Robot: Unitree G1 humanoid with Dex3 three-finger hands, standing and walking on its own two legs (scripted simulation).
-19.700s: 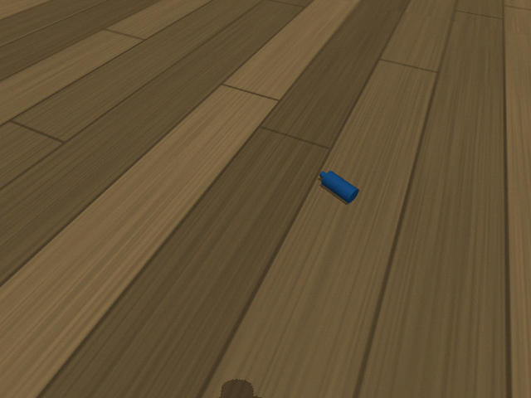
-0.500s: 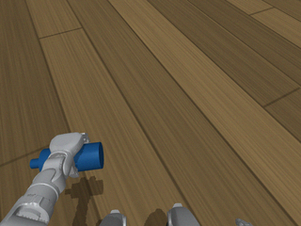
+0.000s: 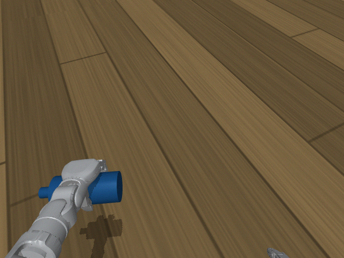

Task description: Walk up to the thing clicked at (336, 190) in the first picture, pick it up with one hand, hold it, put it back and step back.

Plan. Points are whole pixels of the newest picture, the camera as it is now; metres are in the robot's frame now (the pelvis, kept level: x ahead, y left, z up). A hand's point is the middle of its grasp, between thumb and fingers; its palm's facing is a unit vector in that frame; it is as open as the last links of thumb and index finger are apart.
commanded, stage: hold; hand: left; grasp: from above
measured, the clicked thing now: (81, 189) +0.32 +0.25 -0.09
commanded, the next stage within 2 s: crouch in 1.66 s
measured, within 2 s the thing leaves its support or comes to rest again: neither
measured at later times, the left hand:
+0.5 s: hand (85, 188) +0.30 +0.21 -0.04, palm faces -0.46 -0.06 -0.89, open 10.9 cm
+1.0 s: hand (83, 194) +0.28 +0.21 -0.02, palm faces -0.45 -0.06 -0.89, open 10.9 cm
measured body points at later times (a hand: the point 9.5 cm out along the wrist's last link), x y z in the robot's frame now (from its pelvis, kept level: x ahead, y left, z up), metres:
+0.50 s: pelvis +0.00 -0.01 +0.01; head +0.01 -0.03 +0.46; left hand +0.32 +0.21 +0.02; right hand +0.11 -0.27 -0.11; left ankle -0.01 +0.12 -0.71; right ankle +0.02 -0.15 -0.71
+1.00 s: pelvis -0.02 -0.01 +0.02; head -0.01 -0.04 +0.47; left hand +0.29 +0.21 +0.03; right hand +0.12 -0.27 -0.10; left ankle -0.01 +0.12 -0.71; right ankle +0.02 -0.15 -0.71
